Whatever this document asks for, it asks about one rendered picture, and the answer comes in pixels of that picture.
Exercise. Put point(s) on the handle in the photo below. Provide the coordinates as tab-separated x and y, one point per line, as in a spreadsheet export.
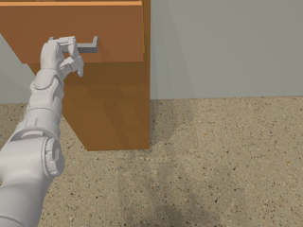
85	47

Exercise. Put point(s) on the drawer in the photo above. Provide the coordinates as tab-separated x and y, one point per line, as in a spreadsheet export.
27	26

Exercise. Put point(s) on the robot left forearm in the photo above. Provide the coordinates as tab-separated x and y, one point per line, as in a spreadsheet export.
44	109

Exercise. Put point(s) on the robot left hand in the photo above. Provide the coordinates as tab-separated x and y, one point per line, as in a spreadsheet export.
52	56

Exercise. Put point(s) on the cabinet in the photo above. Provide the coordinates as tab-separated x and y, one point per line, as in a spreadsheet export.
108	108

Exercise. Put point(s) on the left robot upper arm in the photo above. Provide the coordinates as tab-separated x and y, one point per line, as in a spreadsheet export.
27	169

